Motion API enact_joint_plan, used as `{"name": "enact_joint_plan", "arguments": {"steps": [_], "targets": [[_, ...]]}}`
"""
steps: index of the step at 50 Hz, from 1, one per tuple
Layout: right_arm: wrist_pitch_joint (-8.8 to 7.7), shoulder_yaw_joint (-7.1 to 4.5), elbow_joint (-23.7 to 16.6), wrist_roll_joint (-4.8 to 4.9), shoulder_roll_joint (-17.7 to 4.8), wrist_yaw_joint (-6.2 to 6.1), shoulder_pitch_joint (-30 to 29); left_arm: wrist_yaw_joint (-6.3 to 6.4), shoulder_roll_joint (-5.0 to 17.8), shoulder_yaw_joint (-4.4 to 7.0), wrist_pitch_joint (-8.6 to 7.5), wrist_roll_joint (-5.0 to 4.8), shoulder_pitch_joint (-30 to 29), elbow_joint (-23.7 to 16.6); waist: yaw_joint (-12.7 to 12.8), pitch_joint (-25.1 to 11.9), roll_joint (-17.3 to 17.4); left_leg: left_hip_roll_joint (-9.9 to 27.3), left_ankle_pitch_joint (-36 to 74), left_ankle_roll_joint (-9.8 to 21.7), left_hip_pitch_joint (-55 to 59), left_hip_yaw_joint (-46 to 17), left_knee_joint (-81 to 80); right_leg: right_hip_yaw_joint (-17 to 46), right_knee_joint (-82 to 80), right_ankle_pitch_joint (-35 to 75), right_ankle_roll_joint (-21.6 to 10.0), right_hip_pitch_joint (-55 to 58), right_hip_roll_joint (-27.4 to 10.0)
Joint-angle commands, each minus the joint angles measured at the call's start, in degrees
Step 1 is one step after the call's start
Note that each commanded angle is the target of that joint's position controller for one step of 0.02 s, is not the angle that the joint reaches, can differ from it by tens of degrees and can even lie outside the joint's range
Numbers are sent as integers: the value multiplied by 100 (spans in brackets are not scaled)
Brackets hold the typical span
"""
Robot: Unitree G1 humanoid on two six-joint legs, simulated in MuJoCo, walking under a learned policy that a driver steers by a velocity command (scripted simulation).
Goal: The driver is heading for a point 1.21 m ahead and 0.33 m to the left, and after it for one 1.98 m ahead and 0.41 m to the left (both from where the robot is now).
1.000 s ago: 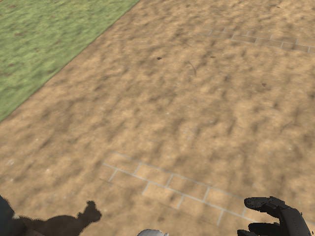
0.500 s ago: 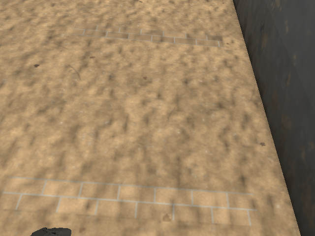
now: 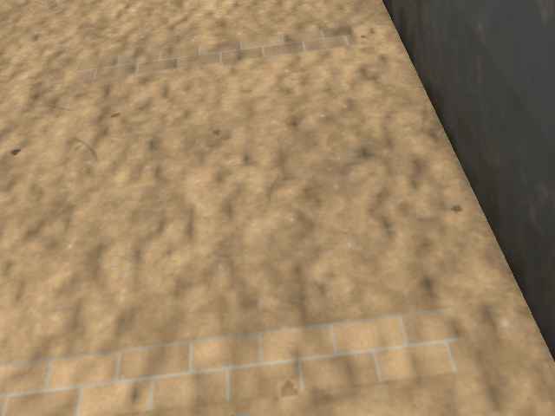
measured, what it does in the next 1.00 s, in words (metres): goes down: left foot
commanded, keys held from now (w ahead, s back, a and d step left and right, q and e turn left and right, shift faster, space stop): no key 0.42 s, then w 0.58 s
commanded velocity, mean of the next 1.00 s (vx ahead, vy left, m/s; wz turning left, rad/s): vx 0.18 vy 0.00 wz -0.02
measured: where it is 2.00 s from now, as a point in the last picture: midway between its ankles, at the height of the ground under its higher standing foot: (326, 322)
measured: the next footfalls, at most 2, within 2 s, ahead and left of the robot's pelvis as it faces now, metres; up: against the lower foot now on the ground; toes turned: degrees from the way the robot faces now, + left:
left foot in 0.60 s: +0.08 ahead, +0.13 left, +0.00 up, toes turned -6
right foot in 1.14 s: +0.48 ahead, -0.15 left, -0.21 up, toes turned -2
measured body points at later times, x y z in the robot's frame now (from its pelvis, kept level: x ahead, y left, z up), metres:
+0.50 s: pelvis +0.03 +0.01 +0.01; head +0.02 -0.03 +0.45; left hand +0.01 +0.22 -0.13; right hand +0.20 -0.19 -0.13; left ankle +0.09 +0.16 -0.63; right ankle +0.06 -0.05 -0.72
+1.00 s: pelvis +0.23 +0.01 -0.04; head +0.24 +0.03 +0.41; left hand +0.47 +0.21 -0.14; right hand +0.07 -0.22 -0.16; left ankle +0.04 +0.13 -0.72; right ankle +0.42 -0.16 -0.72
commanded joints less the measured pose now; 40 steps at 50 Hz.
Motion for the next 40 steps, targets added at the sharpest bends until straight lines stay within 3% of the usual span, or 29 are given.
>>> {"name": "enact_joint_plan", "arguments": {"steps": [1,2,4,9,12,20,21,22,23,24,25,26,27,28,29,30,31,32,33,34,35,36,37,38,39,40], "targets": [[23,93,-431,123,-57,-19,-272,85,658,-90,-223,11,-292,-446,-93,-95,-524,-416,614,-309,-1154,-667,144,2093,-1440,349,591,80,-1594],[14,188,-500,121,133,-3,-557,122,567,-178,-241,-54,-153,-343,18,-22,-580,-532,641,-380,-1320,-774,-65,2128,-1383,36,424,47,-1562],[52,235,-575,44,208,0,-695,124,497,-252,-209,-33,255,-190,105,-60,-521,-647,429,-447,-1391,-728,-387,2187,-1417,-17,344,380,-1427],[149,237,-709,36,194,25,-1128,145,438,-296,-192,16,744,-136,377,177,-761,-746,190,-530,-1668,-776,-838,2367,-1568,-213,436,954,-1340],[150,227,-701,48,208,67,-1215,145,312,-293,-207,29,772,-190,377,119,-702,-680,474,-524,-1256,-744,-1336,2262,-1455,54,303,1008,-1275],[143,246,-796,9,188,126,-1448,114,204,-188,-183,100,564,-468,467,-20,-828,-214,798,-376,82,-549,-3789,2287,-1639,-230,-18,1229,-1226],[138,217,-775,22,100,152,-1360,103,244,-159,-162,104,480,-533,449,-16,-849,-102,938,-315,471,-580,-4295,2339,-1677,-62,-95,1173,-1274],[124,211,-707,-11,20,183,-1226,80,284,-146,-201,93,530,-550,428,-126,-815,8,899,-247,1045,-490,-4832,2367,-1927,-670,-141,1070,-1295],[108,151,-518,-64,-50,208,-925,27,466,-111,-288,85,516,-493,400,-225,-1031,37,1332,-176,1845,-608,-4084,2588,-2137,-754,-290,640,-1490],[92,178,-603,-14,-180,273,-870,6,379,-117,-271,52,197,-605,138,15,-848,288,691,-79,2035,-303,-5759,2331,-2360,-1800,-280,515,-1342],[59,188,-530,-7,-250,346,-847,-41,495,-52,-236,59,102,-686,234,118,-981,259,385,1,3170,95,-6462,2172,-2821,-2385,-319,-157,-1252],[-1,166,-372,44,-281,459,-477,-118,628,37,-211,94,80,-739,136,321,-1132,171,-82,161,4142,329,-7252,2047,-3057,-2896,-362,-733,-1197],[-32,116,-240,68,-408,515,-80,-180,807,128,-177,140,255,-679,74,488,-1214,-12,-543,337,4937,621,-7633,2005,-3185,-3342,-379,-1178,-1164],[-80,124,-211,87,-388,528,42,-184,829,194,-29,130,660,-538,134,823,-1182,28,-1453,628,4706,574,-9133,2120,-3017,-3854,-477,-659,-1168],[-155,82,-52,22,-343,480,345,-184,868,267,42,161,830,-385,108,999,-877,-37,-904,764,5144,809,-9486,2199,-2730,-3588,-564,-701,-1068],[-276,55,90,1,-354,431,841,-196,804,321,50,157,809,-362,-79,928,-523,251,-863,892,5829,445,-9672,1939,-1980,-3045,-595,-1001,-830],[-405,46,281,40,-381,412,1590,-220,612,356,15,174,422,-429,-427,658,83,900,-1175,1061,6719,-545,-9798,1167,-424,-2382,-508,-1637,-377],[-438,-47,369,26,-837,399,2076,-316,701,433,-137,39,-263,-777,-720,712,1069,2043,-3908,1703,6931,-3063,-10646,344,-8,-2314,-365,-3219,177],[-553,-93,508,94,-810,370,2298,-346,945,511,-262,222,-1082,-956,-907,1228,679,2274,-3968,1897,6751,-3746,-11053,511,375,-1629,-238,-3788,-123],[-630,-115,531,80,-909,338,2188,-419,725,490,-303,218,-1486,-1091,-808,1220,299,2180,-3154,1879,6662,-3536,-10892,528,511,-1003,-67,-3770,-220],[-704,-95,447,14,-802,306,1872,-443,569,459,-295,177,-1632,-1041,-588,1016,103,2026,-2123,1795,6373,-3101,-10735,497,779,-529,130,-3397,-300],[-806,-151,418,-117,-925,268,1780,-506,539,513,-262,267,-1447,-851,-454,722,98,1896,-1325,1832,5976,-2608,-10623,526,1712,257,239,-3000,-297],[-869,-95,317,-107,-783,269,1569,-527,513,539,-231,293,-1113,-645,-92,336,54,1742,-631,1767,5538,-2389,-10687,488,2060,583,283,-2636,-350],[-920,-86,237,-44,-743,303,1409,-542,428,521,-216,320,-929,-546,83,169,184,1666,-333,1734,5024,-2181,-10664,422,2227,831,329,-2227,-383],[-975,-104,222,-3,-739,305,1455,-569,371,498,-213,371,-1020,-468,112,253,195,1628,272,1661,4697,-1891,-10479,436,2228,1360,330,-2048,-497],[-1035,-67,511,-51,-577,237,1794,-555,611,587,-235,374,-1455,-474,-55,349,152,1285,635,1403,5411,-1469,-9835,920,1971,2250,357,-2860,-550]]}}
Velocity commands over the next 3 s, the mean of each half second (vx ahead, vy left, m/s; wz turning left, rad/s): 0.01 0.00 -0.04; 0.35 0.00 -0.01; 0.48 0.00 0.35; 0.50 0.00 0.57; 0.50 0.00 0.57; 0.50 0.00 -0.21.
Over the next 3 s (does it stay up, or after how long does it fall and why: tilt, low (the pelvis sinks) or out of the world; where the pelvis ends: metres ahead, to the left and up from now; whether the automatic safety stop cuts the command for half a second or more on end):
stays up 1.28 0.34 -0.20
